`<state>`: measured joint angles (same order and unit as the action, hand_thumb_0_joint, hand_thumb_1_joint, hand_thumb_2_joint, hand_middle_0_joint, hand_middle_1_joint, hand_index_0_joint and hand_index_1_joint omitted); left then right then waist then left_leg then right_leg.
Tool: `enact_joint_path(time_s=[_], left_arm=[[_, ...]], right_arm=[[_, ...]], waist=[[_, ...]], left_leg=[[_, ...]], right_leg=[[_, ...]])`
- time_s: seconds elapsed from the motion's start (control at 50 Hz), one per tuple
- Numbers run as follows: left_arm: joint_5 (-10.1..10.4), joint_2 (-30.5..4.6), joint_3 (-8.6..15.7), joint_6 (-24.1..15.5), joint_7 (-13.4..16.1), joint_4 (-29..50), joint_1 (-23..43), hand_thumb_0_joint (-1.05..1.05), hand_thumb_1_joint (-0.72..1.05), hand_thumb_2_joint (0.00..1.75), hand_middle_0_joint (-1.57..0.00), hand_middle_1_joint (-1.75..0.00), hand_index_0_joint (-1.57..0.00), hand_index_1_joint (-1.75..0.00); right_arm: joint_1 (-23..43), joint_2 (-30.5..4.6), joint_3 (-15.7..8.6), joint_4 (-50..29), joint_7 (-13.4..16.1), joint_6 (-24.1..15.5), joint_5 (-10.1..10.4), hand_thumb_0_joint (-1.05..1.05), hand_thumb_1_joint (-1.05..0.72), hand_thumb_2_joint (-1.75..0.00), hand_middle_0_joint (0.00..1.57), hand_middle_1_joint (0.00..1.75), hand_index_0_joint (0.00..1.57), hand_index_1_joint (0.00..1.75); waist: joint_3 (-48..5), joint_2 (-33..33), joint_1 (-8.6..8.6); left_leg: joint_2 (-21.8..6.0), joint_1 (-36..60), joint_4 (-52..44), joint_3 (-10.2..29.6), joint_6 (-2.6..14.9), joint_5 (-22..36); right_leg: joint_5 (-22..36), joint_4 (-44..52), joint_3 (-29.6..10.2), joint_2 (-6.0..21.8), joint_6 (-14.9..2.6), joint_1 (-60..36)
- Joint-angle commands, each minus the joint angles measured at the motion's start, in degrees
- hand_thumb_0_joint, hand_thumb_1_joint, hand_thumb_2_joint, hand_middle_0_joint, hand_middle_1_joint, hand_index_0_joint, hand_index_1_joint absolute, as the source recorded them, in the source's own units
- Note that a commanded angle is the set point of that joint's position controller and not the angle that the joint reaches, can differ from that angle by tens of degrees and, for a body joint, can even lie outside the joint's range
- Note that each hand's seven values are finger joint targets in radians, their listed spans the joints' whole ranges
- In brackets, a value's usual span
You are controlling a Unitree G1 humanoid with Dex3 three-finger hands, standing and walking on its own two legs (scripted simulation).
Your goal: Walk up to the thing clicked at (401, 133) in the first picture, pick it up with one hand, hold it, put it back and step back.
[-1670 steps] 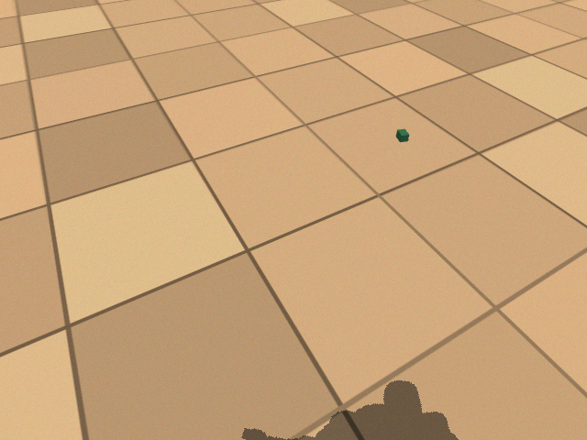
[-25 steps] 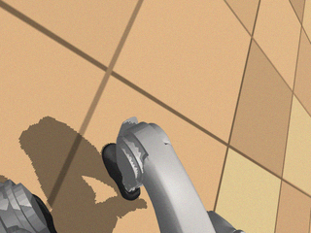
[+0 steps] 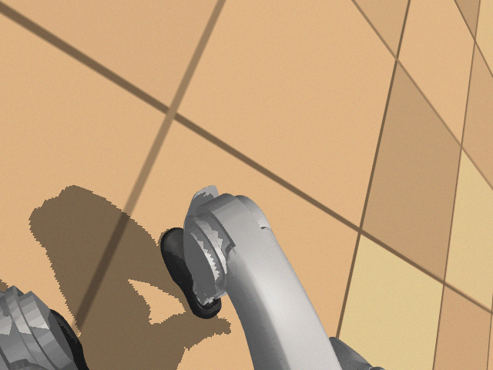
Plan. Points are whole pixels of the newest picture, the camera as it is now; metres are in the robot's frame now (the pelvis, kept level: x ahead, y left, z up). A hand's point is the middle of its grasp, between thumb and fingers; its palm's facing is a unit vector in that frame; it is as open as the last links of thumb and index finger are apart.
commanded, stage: close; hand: left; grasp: from above
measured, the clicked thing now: out of the picture +0.47 +0.40 -0.30
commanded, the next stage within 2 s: settle in 1.74 s
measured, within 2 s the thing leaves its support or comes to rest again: neither
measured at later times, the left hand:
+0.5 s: hand out of the picture +0.46 +0.38 -0.27, palm faces -0.33 -0.29 -0.90, open 7.6 cm
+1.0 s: hand out of the picture +0.46 +0.38 -0.27, palm faces -0.34 -0.28 -0.90, open 7.6 cm
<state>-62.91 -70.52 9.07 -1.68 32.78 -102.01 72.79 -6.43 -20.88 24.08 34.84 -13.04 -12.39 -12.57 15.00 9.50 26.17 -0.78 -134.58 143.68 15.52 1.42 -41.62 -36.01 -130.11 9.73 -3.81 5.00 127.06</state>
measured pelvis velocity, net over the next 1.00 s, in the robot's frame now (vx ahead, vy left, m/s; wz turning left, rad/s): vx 0.00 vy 0.00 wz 0.00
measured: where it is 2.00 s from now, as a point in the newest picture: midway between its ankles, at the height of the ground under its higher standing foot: (141, 329)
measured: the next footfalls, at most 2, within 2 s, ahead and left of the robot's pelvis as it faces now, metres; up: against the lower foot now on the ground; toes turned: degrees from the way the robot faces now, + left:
none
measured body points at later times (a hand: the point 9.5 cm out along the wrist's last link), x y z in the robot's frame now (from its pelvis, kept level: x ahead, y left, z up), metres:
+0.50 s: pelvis +0.00 +0.00 +0.00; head +0.31 +0.14 +0.29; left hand +0.47 +0.39 -0.22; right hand +0.03 -0.24 -0.05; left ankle +0.06 +0.12 -0.29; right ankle +0.13 -0.13 -0.29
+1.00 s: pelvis +0.00 +0.00 +0.00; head +0.31 +0.14 +0.29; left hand +0.47 +0.39 -0.22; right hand +0.02 -0.24 -0.04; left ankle +0.06 +0.12 -0.29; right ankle +0.13 -0.13 -0.29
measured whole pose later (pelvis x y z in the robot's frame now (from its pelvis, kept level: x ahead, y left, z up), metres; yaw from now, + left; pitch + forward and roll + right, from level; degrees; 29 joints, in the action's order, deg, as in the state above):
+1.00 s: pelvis +0.00 +0.00 +0.00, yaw +0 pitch +30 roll -18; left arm -61.7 -70.4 7.9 -1.7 32.5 -102.1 72.4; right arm -6.5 -20.7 24.7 35.0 -12.5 -11.8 -12.7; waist 15.3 9.4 26.4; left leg -0.9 -134.4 143.5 15.5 1.4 -41.4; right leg -35.8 -129.9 9.9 -3.5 5.1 126.9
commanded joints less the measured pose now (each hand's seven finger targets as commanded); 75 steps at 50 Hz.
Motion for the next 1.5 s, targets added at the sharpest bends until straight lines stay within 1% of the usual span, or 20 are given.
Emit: enact_joint_path(time_s=[0.0, 0.08, 0.14, 0.36, 0.46, 0.52, 0.56, 0.58, 0.64, 0.66, 0.76, 0.8, 0.86, 0.96, 1.04, 1.22, 1.26, 1.28, 1.38, 1.48], left_arm=[[0.6, -11.7, -1.5, 0.2, 1.1, 4.5, 9.6, 0.0, 0.35, 0.25, -0.77, -0.39, -0.79, -0.37], [0.6, -13.0, -0.7, -0.6, 1.0, 6.8, 11.3, 0.0, 0.38, 0.24, -0.8, -0.36, -0.82, -0.33], [0.7, -11.5, -1.6, -0.7, 1.0, 4.9, 8.9, 0.0, 0.4, 0.22, -0.8, -0.35, -0.83, -0.32], [0.8, -12.6, -0.7, -0.9, 1.4, 6.6, 11.3, 0.0, 0.48, 0.17, -0.87, -0.3, -0.9, -0.27], [0.6, -12.0, -1.5, -0.7, 1.1, 4.5, 9.3, 0.0, 0.55, 0.16, -0.94, -0.25, -0.96, -0.23], [0.7, -13.1, -1.1, -0.8, 1.3, 5.9, 10.5, 0.0, 0.57, 0.17, -0.95, -0.25, -0.97, -0.23], [0.9, -13.0, -0.7, -0.9, 1.6, 6.7, 11.7, 0.0, 0.6, 0.13, -0.96, -0.25, -0.99, -0.22], [1.1, -12.2, -1.2, -0.6, 1.7, 3.6, 9.9, 0.0, 0.59, 0.13, -0.97, -0.23, -0.99, -0.21], [0.8, -12.6, -1.1, -0.7, 1.3, 6.0, 10.9, 0.0, 0.54, 0.1, -0.97, -0.28, -1.0, -0.24], [0.9, -12.3, -1.1, -0.5, 1.4, 5.4, 11.1, 0.0, 0.52, 0.13, -0.93, -0.21, -0.94, -0.19], [1.0, -11.8, -1.5, -0.3, 1.3, 5.7, 11.2, 0.0, 0.42, 0.21, -0.85, -0.3, -0.86, -0.28], [0.9, -11.6, -1.3, -0.3, 1.2, 6.8, 11.4, 0.0, 0.42, 0.21, -0.84, -0.32, -0.86, -0.3], [1.4, -10.2, -2.1, -0.1, 1.0, 5.6, 10.3, 0.0, 0.42, 0.21, -0.84, -0.31, -0.86, -0.29], [1.6, -11.2, -1.7, -0.3, 1.0, 4.1, 10.1, 0.0, 0.4, 0.22, -0.83, -0.33, -0.85, -0.31], [1.8, -11.2, -1.6, -0.3, 0.9, 7.2, 10.9, 0.0, 0.41, 0.22, -0.83, -0.31, -0.85, -0.29], [1.1, -11.8, -1.4, 0.0, 1.2, 3.9, 9.3, 0.0, 0.43, 0.21, -0.85, -0.29, -0.87, -0.27], [0.9, -12.5, -0.8, -0.3, 1.3, 7.8, 11.3, 0.0, 0.43, 0.2, -0.84, -0.31, -0.86, -0.29], [1.0, -11.5, -1.1, -0.1, 1.4, 4.9, 10.9, 0.0, 0.43, 0.2, -0.84, -0.31, -0.86, -0.29], [1.3, -12.2, -1.1, -0.1, 1.2, 5.6, 9.8, 0.0, 0.45, 0.18, -0.85, -0.31, -0.87, -0.28], [1.6, -12.5, -0.7, -0.1, 0.9, 5.3, 9.7, 0.0, 0.44, 0.2, -0.84, -0.3, -0.86, -0.28]], right_arm=[[-12.9, -20.5, -5.0, 1.8, 0.6, 1.1, -0.1, 0.0, -0.88, -0.9, 0.2, 0.3, 0.2, 0.3], [-12.6, -20.5, -4.8, 2.4, 0.8, 1.1, 0.2, 0.0, -0.88, -0.9, 0.2, 0.3, 0.2, 0.3], [-12.4, -20.4, -4.6, 2.1, 0.8, 1.2, 0.0, 0.0, -0.88, -0.9, 0.2, 0.3, 0.2, 0.3], [-12.6, -20.2, -4.5, 2.9, 1.0, 1.2, 0.0, 0.0, -0.89, -0.9, 0.2, 0.3, 0.2, 0.3], [-12.3, -20.5, -4.6, 2.2, 1.1, 1.3, -0.3, 0.0, -0.88, -0.9, 0.2, 0.3, 0.2, 0.3], [-12.6, -20.4, -4.7, 2.5, 1.4, 1.4, -0.1, 0.0, -0.88, -0.89, 0.2, 0.3, 0.2, 0.3], [-12.9, -20.5, -4.6, 3.1, 1.2, 1.3, -0.2, 0.0, -0.88, -0.9, 0.2, 0.3, 0.2, 0.3], [-12.8, -20.4, -4.4, 2.8, 1.3, 1.4, -0.3, 0.0, -0.88, -0.9, 0.2, 0.3, 0.2, 0.3], [-12.7, -20.0, -4.2, 2.7, 1.2, 1.3, -0.1, 0.0, -0.91, -0.9, 0.2, 0.3, 0.2, 0.3], [-12.6, -20.3, -4.5, 2.7, 1.3, 1.5, -0.2, 0.0, -0.88, -0.9, 0.2, 0.3, 0.2, 0.3], [-13.4, -20.4, -4.6, 2.8, 1.3, 1.6, -0.3, 0.0, -0.88, -0.9, 0.2, 0.3, 0.2, 0.3], [-13.2, -20.0, -4.3, 3.1, 1.1, 1.5, -0.2, 0.0, -0.88, -0.9, 0.2, 0.3, 0.2, 0.3], [-12.9, -20.3, -4.3, 2.8, 1.0, 1.4, -0.2, 0.0, -0.88, -0.9, 0.2, 0.3, 0.2, 0.3], [-12.7, -20.3, -4.4, 2.5, 1.1, 1.2, -0.3, 0.0, -0.88, -0.9, 0.2, 0.3, 0.2, 0.3], [-12.7, -20.1, -4.2, 2.8, 1.0, 1.2, -0.1, 0.0, -0.88, -0.9, 0.2, 0.3, 0.2, 0.3], [-12.6, -20.3, -4.1, 2.5, 1.0, 1.5, -0.2, 0.0, -0.88, -0.9, 0.2, 0.3, 0.2, 0.3], [-13.1, -20.0, -4.0, 3.3, 0.9, 1.4, -0.1, 0.0, -0.88, -0.89, 0.2, 0.3, 0.2, 0.3], [-12.9, -20.2, -4.3, 3.4, 0.9, 1.4, -0.2, 0.0, -0.88, -0.9, 0.2, 0.3, 0.2, 0.3], [-12.6, -19.8, -4.2, 3.0, 0.9, 1.3, -0.3, 0.0, -0.88, -0.9, 0.2, 0.3, 0.2, 0.3], [-12.7, -19.9, -4.2, 2.8, 1.1, 1.2, -0.1, 0.0, -0.88, -0.89, 0.2, 0.3, 0.2, 0.3]], waist=[[-36.3, -34.6, 4.87], [-37.7, -36.8, 3.87], [-36.3, -35.7, 4.5], [-35.7, -37.7, 4.28], [-36.4, -34.5, 4.72], [-37.3, -34.3, 4.11], [-36.9, -37.1, 4.42], [-36.2, -35.1, 4.9], [-35.6, -36.6, 4.68], [-36.7, -36.9, 4.55], [-37.0, -35.5, 5.16], [-37.2, -37.6, 4.66], [-35.9, -36.0, 5.47], [-35.1, -35.1, 4.7], [-36.8, -36.2, 4.75], [-36.8, -35.1, 4.66], [-37.6, -37.6, 4.32], [-36.3, -37.3, 4.73], [-34.8, -35.9, 4.54], [-37.2, -34.9, 4.32]], left_leg=[[-4.0, 29.6, -15.9, -3.0, -1.48, 16.3], [-4.3, 32.0, -16.0, -2.4, -1.96, 17.5], [-4.2, 30.6, -15.6, -2.7, -1.71, 17.4], [-4.5, 31.9, -16.1, -2.2, -2.14, 16.4], [-4.1, 29.8, -15.7, -3.1, -1.5, 15.3], [-4.0, 30.0, -15.3, -3.3, -1.33, 16.4], [-4.3, 31.2, -15.8, -2.7, -1.76, 17.0], [-4.3, 30.2, -16.0, -2.5, -1.72, 16.3], [-4.4, 31.1, -16.0, -2.6, -1.87, 17.1], [-4.4, 31.4, -16.0, -2.6, -1.95, 16.9], [-4.2, 30.4, -15.9, -3.0, -1.66, 17.2], [-4.5, 32.2, -15.9, -2.4, -1.99, 18.8], [-4.4, 31.0, -15.8, -2.4, -1.81, 17.7], [-4.0, 29.6, -16.3, -2.9, -1.64, 14.2], [-4.3, 31.1, -15.8, -2.6, -1.71, 16.8], [-4.3, 30.6, -16.0, -2.5, -1.74, 17.3], [-4.6, 32.8, -15.8, -2.3, -2.08, 19.6], [-4.4, 31.8, -16.0, -2.4, -2.1, 18.2], [-4.1, 29.7, -15.7, -3.4, -1.6, 16.1], [-4.2, 30.5, -15.7, -3.0, -1.54, 16.7]], right_leg=[[16.0, 9.1, 6.9, -1.2, -5.26, -23.5], [15.7, 8.2, 7.1, -0.9, -5.42, -21.4], [16.3, 8.6, 6.9, -1.1, -5.28, -22.8], [14.7, 8.2, 7.2, -0.7, -5.38, -19.5], [15.3, 9.2, 6.8, -1.1, -5.17, -23.1], [16.1, 9.1, 6.7, -1.2, -5.16, -23.8], [15.9, 8.8, 7.0, -0.8, -5.25, -21.9], [15.7, 8.8, 7.2, -0.9, -5.2, -22.5], [15.9, 8.9, 6.9, -0.7, -5.18, -21.4], [15.7, 8.8, 7.0, -0.8, -5.27, -21.7], [16.8, 9.0, 6.9, -1.1, -5.27, -23.7], [16.8, 8.6, 7.0, -0.6, -5.28, -21.6], [16.3, 9.1, 7.0, -0.6, -5.11, -21.4], [14.4, 9.1, 6.9, -0.8, -5.35, -22.0], [15.9, 9.1, 6.7, -0.5, -5.13, -21.8], [16.4, 8.8, 6.9, -0.8, -5.2, -23.2], [17.2, 8.6, 6.7, -0.5, -5.14, -21.7], [16.4, 8.4, 6.9, -0.6, -5.39, -21.2], [15.5, 9.1, 6.4, -0.7, -5.24, -22.0], [15.9, 9.1, 6.5, -0.6, -5.15, -23.1]])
